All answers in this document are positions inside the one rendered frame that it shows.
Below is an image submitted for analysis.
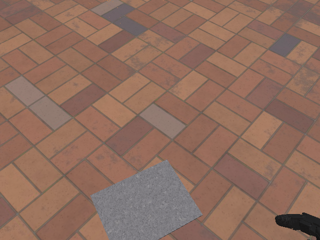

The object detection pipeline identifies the robot right hand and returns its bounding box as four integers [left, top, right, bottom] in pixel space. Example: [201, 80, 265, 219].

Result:
[275, 212, 320, 240]

